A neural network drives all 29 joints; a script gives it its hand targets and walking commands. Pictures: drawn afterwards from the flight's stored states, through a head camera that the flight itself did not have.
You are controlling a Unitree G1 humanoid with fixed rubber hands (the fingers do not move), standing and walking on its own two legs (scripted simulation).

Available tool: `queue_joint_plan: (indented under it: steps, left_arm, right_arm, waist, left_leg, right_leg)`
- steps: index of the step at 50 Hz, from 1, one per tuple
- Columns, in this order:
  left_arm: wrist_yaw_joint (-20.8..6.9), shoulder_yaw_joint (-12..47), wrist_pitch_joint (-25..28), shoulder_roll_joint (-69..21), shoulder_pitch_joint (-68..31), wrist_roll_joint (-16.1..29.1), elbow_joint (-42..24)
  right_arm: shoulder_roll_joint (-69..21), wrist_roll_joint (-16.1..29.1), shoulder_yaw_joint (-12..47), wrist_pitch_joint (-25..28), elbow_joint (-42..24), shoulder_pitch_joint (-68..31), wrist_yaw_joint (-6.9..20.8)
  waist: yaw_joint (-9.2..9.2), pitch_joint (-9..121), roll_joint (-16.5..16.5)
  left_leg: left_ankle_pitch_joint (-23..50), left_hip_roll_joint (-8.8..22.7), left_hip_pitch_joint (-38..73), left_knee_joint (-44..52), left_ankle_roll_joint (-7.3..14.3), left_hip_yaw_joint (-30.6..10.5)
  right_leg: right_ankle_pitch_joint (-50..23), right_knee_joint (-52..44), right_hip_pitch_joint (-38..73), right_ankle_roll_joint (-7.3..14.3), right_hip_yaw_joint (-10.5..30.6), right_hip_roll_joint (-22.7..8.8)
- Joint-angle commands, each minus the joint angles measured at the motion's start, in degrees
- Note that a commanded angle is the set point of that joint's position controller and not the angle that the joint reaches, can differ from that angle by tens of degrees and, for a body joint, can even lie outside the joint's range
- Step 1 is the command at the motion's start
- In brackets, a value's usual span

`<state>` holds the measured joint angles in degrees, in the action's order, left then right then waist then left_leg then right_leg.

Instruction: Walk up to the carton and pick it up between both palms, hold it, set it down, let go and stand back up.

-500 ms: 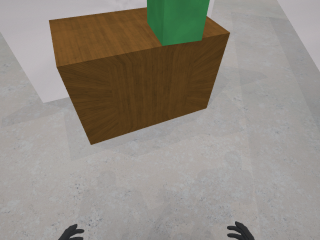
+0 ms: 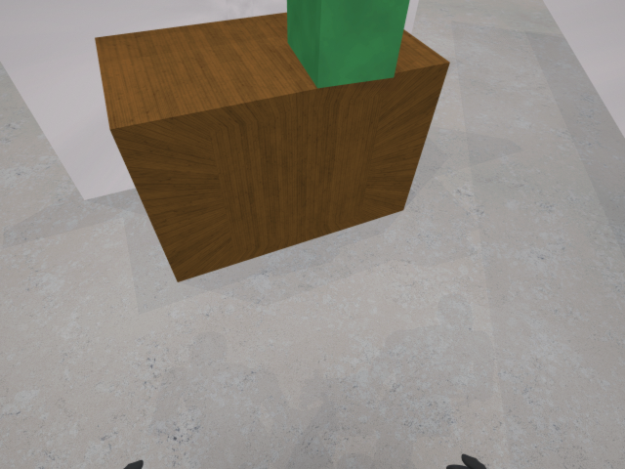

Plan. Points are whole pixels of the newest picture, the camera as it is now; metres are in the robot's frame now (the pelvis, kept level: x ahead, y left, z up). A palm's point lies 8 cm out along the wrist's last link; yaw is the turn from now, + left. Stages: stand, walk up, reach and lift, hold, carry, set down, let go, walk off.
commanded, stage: stand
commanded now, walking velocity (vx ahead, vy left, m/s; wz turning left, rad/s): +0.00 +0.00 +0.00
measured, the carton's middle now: (341, 14) +1.26 -0.08 +0.05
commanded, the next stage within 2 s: none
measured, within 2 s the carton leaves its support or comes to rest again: neither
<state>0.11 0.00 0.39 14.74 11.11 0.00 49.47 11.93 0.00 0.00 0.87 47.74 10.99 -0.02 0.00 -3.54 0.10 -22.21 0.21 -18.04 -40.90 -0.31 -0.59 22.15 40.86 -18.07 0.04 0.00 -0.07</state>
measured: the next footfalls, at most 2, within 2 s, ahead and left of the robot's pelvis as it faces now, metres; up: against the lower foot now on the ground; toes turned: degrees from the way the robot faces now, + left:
none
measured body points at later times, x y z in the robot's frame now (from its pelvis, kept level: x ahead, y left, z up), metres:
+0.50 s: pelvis +0.00 +0.00 +0.00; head +0.02 +0.00 +0.45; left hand +0.08 +0.26 -0.14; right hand +0.08 -0.24 -0.14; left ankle +0.00 +0.12 -0.72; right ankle +0.00 -0.12 -0.72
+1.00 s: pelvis -0.02 +0.00 +0.00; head +0.00 +0.00 +0.45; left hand +0.06 +0.26 -0.14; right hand +0.06 -0.24 -0.14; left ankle +0.00 +0.12 -0.72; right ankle +0.00 -0.12 -0.72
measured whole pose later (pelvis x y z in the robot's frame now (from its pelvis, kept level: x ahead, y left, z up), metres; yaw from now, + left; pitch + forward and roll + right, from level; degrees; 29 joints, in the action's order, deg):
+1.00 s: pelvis -0.02 +0.00 +0.00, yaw +0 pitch -2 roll +0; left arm 0.1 0.0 0.8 15.0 8.9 0.0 58.8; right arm 11.9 0.0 0.0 1.1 55.2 11.0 0.0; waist 0.0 -3.5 0.1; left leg -20.8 0.2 -18.0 -40.9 -0.3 -0.6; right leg 20.7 40.9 -18.1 0.0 0.0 -0.1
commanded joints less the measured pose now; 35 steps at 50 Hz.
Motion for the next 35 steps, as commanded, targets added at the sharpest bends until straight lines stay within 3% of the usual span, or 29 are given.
queue_joint_plan:
  steps: [1,12,13,14,18,25,35]
  left_arm:
    - [0.9,-4.4,2.7,15.1,-4.2,-1.3,-3.0]
    - [1.0,-3.9,2.8,14.7,-4.6,-0.9,-0.1]
    - [1.0,-3.9,2.8,14.6,-5.2,-0.9,0.2]
    - [1.0,-3.6,2.8,14.1,-4.8,-0.8,0.4]
    - [1.0,-3.7,2.8,14.5,-4.5,-0.7,1.6]
    - [1.2,-3.4,2.5,14.8,-6.1,-0.8,3.2]
    - [1.0,-3.3,2.7,14.7,-5.9,-0.5,5.1]
  right_arm:
    - [17.0,-1.4,-4.8,2.3,-2.8,-3.6,-1.4]
    - [16.6,-1.1,-4.3,2.3,-0.1,-3.8,-1.4]
    - [17.0,-1.1,-4.6,2.2,0.5,-4.0,-1.5]
    - [16.7,-1.0,-4.4,2.4,0.5,-3.9,-1.4]
    - [16.8,-0.9,-4.3,2.3,1.0,-4.7,-1.3]
    - [17.1,-1.2,-4.6,2.0,2.3,-4.9,-1.5]
    - [16.8,-0.9,-4.3,2.2,3.8,-4.2,-1.2]
  waist:
    - [-0.13,6.4,-0.4]
    - [0.06,6.5,-0.7]
    - [-0.06,6.7,0.9]
    - [-0.25,7.0,-0.8]
    - [-0.35,6.8,-1.4]
    - [0.02,5.8,0.1]
    - [0.05,5.4,-0.4]
  left_leg:
    - [17.5,5.2,4.0,7.8,4.7,-5.4]
    - [19.1,5.3,4.6,7.7,4.7,-5.4]
    - [19.3,5.3,4.7,8.4,4.7,-5.3]
    - [19.5,5.3,4.9,8.6,4.8,-5.7]
    - [20.3,5.6,4.7,8.5,4.8,-5.8]
    - [18.1,5.3,5.1,9.3,4.5,-5.4]
    - [15.9,5.4,4.9,10.3,4.5,-5.9]
  right_leg:
    - [-16.9,-8.1,2.6,4.2,6.7,-5.3]
    - [-19.6,-9.0,3.1,4.7,8.1,-6.0]
    - [-19.5,-8.4,3.0,4.4,7.0,-5.6]
    - [-19.1,-8.6,3.5,4.5,7.3,-5.7]
    - [-20.4,-8.9,3.6,4.7,8.2,-6.0]
    - [-17.7,-10.1,2.6,4.6,8.3,-6.0]
    - [-15.8,-11.5,2.8,4.7,9.4,-6.2]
